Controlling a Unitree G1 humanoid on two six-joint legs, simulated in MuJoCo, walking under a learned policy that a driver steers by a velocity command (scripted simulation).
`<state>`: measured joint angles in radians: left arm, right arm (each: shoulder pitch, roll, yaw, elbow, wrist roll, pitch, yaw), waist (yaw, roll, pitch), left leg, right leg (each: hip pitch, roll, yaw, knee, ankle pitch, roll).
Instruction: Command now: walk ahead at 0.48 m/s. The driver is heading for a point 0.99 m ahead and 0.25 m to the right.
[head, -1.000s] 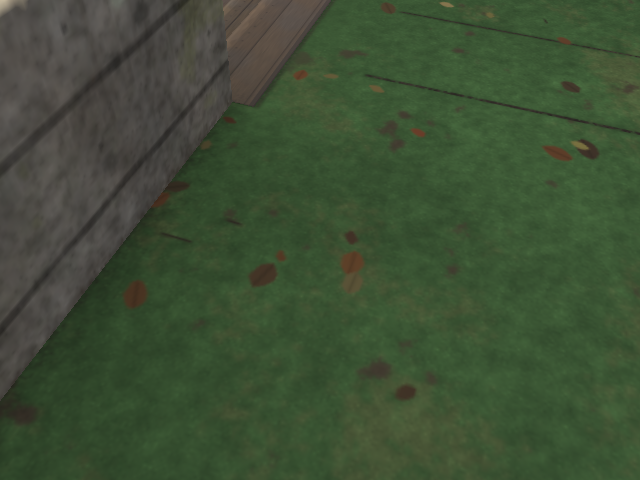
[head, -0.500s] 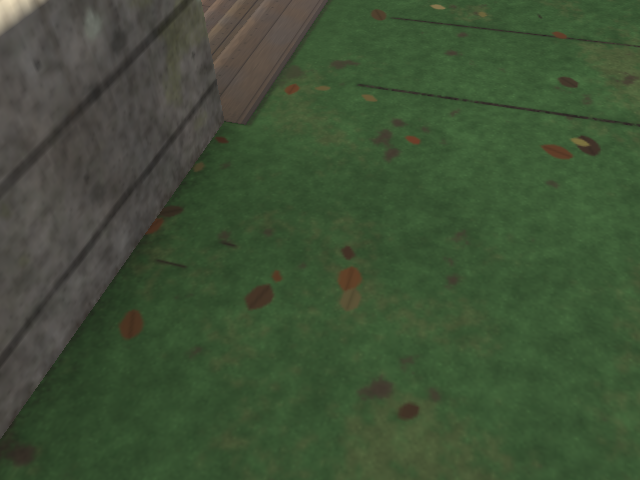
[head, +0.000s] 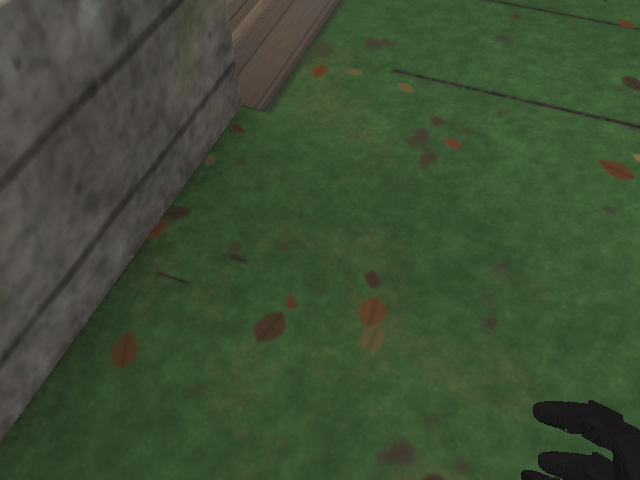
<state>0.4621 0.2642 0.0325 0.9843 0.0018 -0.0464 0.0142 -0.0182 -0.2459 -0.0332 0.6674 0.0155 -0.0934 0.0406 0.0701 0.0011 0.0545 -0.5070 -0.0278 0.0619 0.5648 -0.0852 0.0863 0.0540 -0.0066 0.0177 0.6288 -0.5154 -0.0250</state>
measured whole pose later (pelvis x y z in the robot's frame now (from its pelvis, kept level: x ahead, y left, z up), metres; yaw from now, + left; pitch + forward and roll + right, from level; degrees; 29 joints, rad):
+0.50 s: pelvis +0.29 -0.03 +0.01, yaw +0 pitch +2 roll +2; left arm 0.03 0.25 0.02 0.74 -0.01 -0.10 -0.04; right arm 0.40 -0.29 -0.05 0.93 0.02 -0.05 0.00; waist -0.07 -0.02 0.02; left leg 0.06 -0.02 0.03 0.35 -0.42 0.00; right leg -0.50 -0.04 -0.01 0.50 -0.03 -0.06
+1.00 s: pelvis +0.56 -0.03 +0.02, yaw -3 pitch +2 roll -2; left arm 0.42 0.27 0.05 0.92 -0.02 -0.06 0.01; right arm 0.00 -0.25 -0.03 0.77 0.01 -0.10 0.04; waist 0.09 0.04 0.02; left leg -0.53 0.05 -0.04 0.48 0.01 0.01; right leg 0.03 0.05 0.02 0.27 -0.34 -0.02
